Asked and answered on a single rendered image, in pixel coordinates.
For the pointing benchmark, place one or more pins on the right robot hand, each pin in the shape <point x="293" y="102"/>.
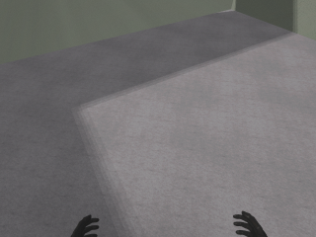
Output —
<point x="255" y="229"/>

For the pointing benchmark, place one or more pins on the left robot hand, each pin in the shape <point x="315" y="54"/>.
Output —
<point x="81" y="228"/>

